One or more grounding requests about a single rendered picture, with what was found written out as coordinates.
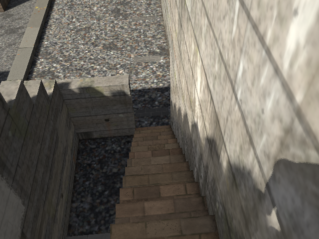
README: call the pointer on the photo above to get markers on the stairs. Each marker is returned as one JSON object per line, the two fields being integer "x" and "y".
{"x": 159, "y": 198}

